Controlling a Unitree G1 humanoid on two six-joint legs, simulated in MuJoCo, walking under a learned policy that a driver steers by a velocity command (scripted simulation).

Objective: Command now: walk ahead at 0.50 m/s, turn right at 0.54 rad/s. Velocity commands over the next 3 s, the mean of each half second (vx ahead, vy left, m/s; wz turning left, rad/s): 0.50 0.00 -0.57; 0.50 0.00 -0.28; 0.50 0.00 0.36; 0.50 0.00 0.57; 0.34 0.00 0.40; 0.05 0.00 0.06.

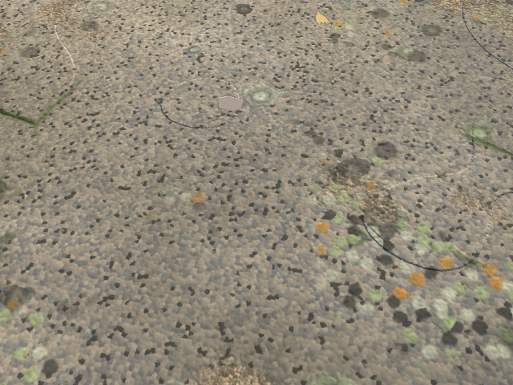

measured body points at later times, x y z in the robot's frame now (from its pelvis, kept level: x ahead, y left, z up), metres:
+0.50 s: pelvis +0.30 +0.02 +0.01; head +0.32 +0.01 +0.46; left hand +0.42 +0.28 -0.11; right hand +0.43 -0.28 -0.07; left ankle +0.41 +0.10 -0.71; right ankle +0.12 -0.07 -0.67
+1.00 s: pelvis +0.52 -0.11 +0.01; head +0.55 -0.14 +0.46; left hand +0.83 +0.01 -0.06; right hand +0.40 -0.37 -0.12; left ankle +0.44 +0.09 -0.65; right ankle +0.56 -0.24 -0.71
